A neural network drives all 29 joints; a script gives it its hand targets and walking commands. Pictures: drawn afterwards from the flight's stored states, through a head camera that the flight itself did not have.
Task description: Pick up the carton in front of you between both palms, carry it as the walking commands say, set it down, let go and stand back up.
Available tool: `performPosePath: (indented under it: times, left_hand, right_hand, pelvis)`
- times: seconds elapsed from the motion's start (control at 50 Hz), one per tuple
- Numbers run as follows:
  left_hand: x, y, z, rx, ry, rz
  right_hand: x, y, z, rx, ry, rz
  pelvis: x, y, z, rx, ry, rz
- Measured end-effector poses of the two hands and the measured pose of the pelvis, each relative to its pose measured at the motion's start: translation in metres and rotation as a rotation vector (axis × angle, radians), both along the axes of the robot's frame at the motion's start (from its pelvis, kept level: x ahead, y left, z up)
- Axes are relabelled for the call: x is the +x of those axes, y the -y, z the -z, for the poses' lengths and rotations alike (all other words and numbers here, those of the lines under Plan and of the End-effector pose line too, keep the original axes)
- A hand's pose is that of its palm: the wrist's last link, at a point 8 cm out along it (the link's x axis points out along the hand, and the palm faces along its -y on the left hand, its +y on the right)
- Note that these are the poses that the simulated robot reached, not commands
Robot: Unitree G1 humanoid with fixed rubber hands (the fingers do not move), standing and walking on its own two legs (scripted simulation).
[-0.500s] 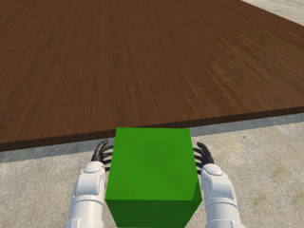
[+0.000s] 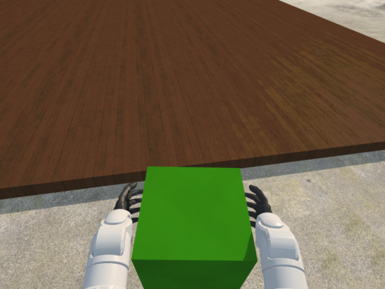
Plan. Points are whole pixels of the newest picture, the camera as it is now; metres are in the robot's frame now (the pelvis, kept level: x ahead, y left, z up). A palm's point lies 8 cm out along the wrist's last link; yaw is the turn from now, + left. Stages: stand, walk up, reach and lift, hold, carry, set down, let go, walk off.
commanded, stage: hold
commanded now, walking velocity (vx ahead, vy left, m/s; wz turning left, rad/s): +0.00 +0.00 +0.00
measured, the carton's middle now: (192, 234) +0.29 +0.00 -0.04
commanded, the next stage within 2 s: carry in 0.60 s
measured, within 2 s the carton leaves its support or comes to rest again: neither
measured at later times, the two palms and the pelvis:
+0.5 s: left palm (120, 218) +0.28 +0.15 +0.05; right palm (265, 220) +0.27 -0.15 +0.05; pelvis -0.02 +0.00 +0.00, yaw +0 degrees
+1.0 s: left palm (120, 170) +0.37 +0.17 +0.09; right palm (252, 175) +0.37 -0.13 +0.08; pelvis +0.09 +0.01 +0.00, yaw +0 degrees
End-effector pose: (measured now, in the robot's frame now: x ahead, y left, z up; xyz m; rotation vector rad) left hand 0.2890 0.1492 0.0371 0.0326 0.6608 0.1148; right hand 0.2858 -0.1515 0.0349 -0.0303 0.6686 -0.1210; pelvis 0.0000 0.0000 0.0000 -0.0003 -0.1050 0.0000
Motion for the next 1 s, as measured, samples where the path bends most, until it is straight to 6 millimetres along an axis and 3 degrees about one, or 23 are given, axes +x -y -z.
performPosePath:
  times: [0.16, 0.44, 0.64, 0.76, 0.84, 0.92, 1.0]
  left_hand:
    - [-0.008, -0.001, -0.015, 0.0, 0.03, -0.004]
    - [-0.014, 0.0, -0.012, -0.018, 0.012, -0.018]
    - [-0.01, -0.001, -0.013, -0.019, 0.015, -0.02]
    - [0.007, -0.01, -0.024, -0.027, 0.057, -0.039]
    - [0.023, -0.024, -0.033, -0.031, 0.057, -0.052]
    - [0.05, -0.027, -0.042, -0.033, 0.004, -0.044]
    - [0.084, -0.016, -0.05, -0.05, -0.002, -0.037]
  right_hand:
    - [-0.007, -0.001, -0.015, -0.002, 0.03, -0.003]
    - [-0.012, -0.001, -0.012, 0.017, 0.012, 0.007]
    - [-0.007, -0.001, -0.014, 0.019, 0.015, 0.006]
    - [0.014, -0.01, -0.027, 0.013, 0.056, -0.004]
    - [0.035, -0.025, -0.038, 0.028, 0.057, -0.004]
    - [0.055, -0.029, -0.044, 0.024, 0.005, 0.012]
    - [0.082, -0.017, -0.049, 0.039, -0.001, 0.04]
  pelvis:
    - [-0.002, 0.0, -0.001, 0.0, 0.021, 0.0]
    - [-0.015, 0.001, 0.002, 0.001, 0.04, -0.001]
    - [-0.011, 0.002, 0.004, -0.002, -0.005, -0.008]
    - [0.006, -0.005, 0.008, -0.003, -0.091, -0.04]
    - [0.028, -0.015, 0.01, 0.002, -0.13, -0.013]
    - [0.054, -0.015, 0.002, -0.02, -0.168, 0.002]
    - [0.086, -0.008, 0.003, -0.029, -0.185, -0.003]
